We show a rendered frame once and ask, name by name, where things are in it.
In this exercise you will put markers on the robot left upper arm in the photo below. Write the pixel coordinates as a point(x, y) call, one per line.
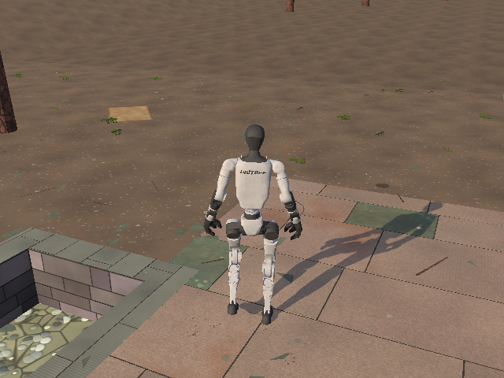
point(224, 177)

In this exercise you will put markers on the robot left hand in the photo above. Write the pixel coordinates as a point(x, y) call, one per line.
point(214, 224)

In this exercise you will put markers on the robot right forearm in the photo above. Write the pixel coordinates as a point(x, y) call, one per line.
point(292, 210)

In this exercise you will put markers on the left robot thigh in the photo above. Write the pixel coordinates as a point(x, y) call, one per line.
point(233, 231)

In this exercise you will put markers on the right robot foot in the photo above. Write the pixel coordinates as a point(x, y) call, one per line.
point(266, 318)

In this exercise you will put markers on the robot right upper arm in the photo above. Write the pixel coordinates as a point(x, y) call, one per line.
point(282, 180)

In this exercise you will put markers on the robot right hand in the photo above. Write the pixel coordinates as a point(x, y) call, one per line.
point(295, 227)

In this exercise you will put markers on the robot left forearm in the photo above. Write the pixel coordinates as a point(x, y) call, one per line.
point(213, 208)

